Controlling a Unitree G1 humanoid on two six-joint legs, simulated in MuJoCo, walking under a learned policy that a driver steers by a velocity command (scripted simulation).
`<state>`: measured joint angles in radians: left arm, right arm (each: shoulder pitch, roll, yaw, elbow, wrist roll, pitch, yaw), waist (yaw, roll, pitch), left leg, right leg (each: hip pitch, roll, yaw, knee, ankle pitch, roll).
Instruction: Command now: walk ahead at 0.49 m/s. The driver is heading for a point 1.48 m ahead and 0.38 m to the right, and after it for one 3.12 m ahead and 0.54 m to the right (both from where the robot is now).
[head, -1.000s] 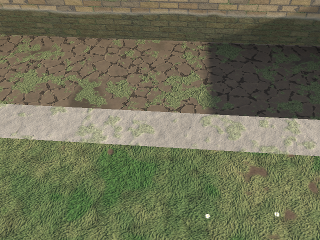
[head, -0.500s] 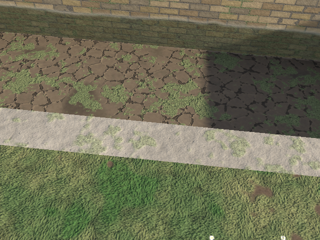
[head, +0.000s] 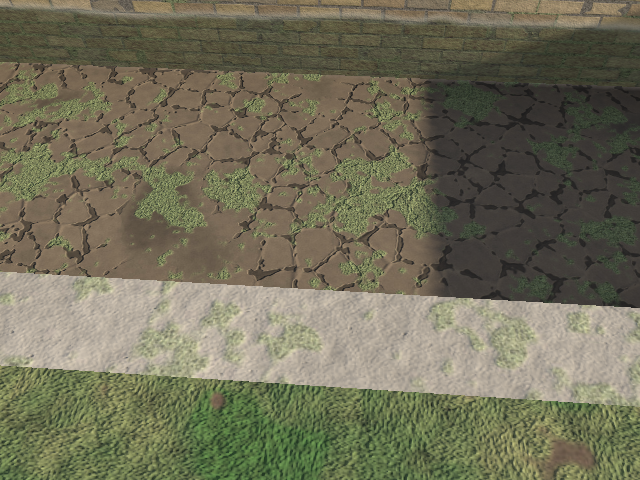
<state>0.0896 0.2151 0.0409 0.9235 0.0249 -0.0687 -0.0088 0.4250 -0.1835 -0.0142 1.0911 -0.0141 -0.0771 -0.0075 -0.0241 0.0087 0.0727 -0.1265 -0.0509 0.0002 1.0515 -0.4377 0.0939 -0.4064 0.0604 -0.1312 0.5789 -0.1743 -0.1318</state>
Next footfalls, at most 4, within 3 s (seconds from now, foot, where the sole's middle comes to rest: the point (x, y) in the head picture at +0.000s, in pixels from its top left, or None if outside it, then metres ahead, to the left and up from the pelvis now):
0.46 left None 0.41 0.09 -0.76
1.04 right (369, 382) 0.66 -0.09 -0.76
1.62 left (280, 362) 0.71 0.11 -0.76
1.88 right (364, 367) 0.70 -0.08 -0.76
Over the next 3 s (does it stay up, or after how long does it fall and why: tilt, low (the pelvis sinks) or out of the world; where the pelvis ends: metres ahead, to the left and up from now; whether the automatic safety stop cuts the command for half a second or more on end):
stays up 0.62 0.01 0.00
